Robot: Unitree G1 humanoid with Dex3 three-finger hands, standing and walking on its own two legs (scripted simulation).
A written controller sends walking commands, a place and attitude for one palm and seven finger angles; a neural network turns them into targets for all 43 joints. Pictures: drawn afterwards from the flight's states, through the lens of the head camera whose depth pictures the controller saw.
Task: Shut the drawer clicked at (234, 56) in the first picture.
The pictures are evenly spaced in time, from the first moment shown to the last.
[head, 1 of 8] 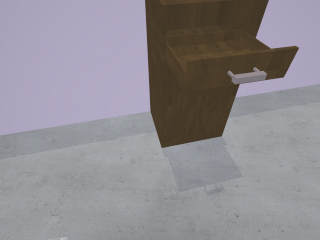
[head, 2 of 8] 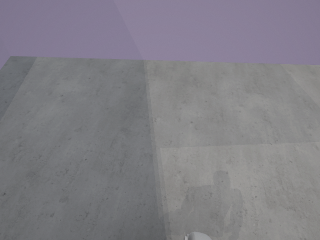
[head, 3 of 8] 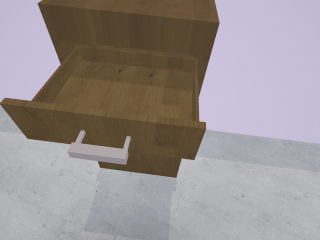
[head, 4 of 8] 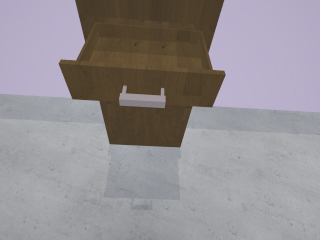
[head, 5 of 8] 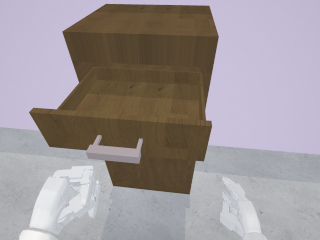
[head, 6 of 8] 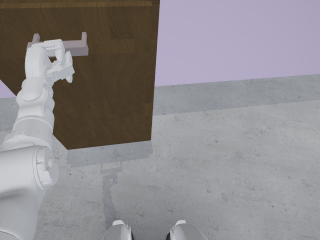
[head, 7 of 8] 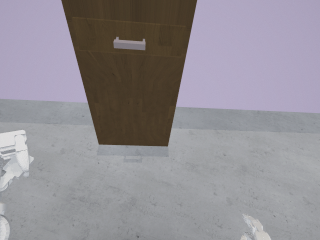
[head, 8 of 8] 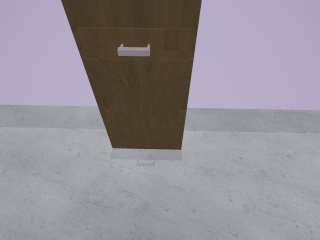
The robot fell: no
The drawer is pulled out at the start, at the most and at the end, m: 0.30 0.30 0.00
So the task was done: yes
